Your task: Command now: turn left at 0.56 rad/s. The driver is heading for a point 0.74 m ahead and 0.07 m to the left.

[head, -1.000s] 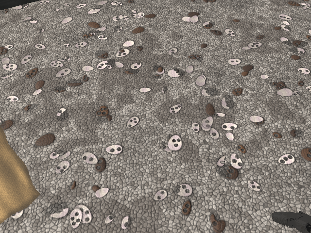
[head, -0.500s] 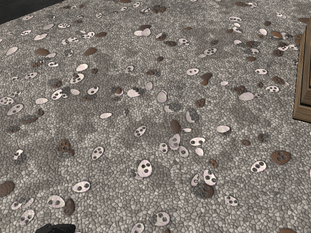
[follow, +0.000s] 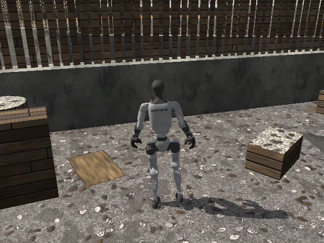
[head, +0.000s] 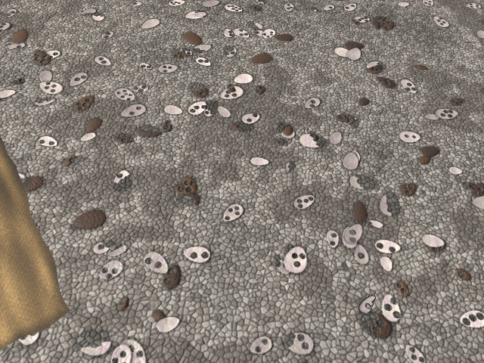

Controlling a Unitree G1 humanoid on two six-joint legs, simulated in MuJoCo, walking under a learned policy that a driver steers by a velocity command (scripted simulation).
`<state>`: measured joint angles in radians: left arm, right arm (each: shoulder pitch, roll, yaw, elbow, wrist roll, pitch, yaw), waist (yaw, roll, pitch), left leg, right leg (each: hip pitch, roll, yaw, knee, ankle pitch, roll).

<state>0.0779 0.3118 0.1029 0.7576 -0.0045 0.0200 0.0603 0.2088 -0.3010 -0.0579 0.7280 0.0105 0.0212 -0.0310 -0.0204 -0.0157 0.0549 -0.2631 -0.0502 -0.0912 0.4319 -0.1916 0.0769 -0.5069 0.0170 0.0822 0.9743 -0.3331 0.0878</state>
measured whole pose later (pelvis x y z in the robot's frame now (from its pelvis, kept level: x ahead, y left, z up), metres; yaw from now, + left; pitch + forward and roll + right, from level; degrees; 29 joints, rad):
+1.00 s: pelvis +0.01 +0.01 -0.01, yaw +19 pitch -1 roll +0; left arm 0.17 0.30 0.03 0.93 0.01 -0.01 0.02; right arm 0.16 -0.24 -0.02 0.75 -0.02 0.02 -0.01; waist 0.02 0.00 0.03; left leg -0.17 -0.04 -0.03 0.47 -0.28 0.04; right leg -0.15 -0.06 0.00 0.43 -0.25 0.07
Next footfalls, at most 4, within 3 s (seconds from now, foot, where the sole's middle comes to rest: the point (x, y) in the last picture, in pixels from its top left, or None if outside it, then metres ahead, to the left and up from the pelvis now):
0.26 right None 0.08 -0.14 -0.78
0.64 left None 0.00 0.10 -0.78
2.08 left None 0.41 0.21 -0.78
2.60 right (211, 254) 0.77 0.05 -0.78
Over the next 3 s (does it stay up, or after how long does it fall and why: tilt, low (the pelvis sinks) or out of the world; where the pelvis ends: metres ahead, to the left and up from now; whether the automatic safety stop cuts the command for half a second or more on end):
stays up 0.69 0.12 -0.01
